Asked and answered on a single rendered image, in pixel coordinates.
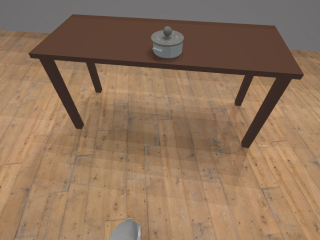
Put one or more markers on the robot left thigh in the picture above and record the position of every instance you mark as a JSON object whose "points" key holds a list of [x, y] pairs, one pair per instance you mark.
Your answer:
{"points": [[127, 230]]}

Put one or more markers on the pot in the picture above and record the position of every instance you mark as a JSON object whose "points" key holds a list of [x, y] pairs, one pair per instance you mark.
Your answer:
{"points": [[167, 52]]}

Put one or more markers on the table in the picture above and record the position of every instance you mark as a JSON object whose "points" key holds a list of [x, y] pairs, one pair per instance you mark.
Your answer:
{"points": [[213, 47]]}

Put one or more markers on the knob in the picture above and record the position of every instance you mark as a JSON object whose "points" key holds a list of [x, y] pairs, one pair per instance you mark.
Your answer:
{"points": [[167, 31]]}

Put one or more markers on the lid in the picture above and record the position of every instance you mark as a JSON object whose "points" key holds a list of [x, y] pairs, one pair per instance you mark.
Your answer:
{"points": [[160, 39]]}

